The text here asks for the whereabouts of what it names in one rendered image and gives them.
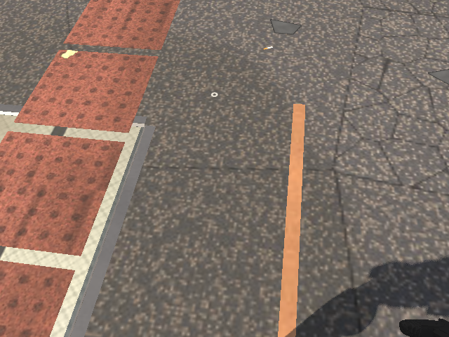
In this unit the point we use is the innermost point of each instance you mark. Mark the right robot hand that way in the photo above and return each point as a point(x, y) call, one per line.
point(424, 328)

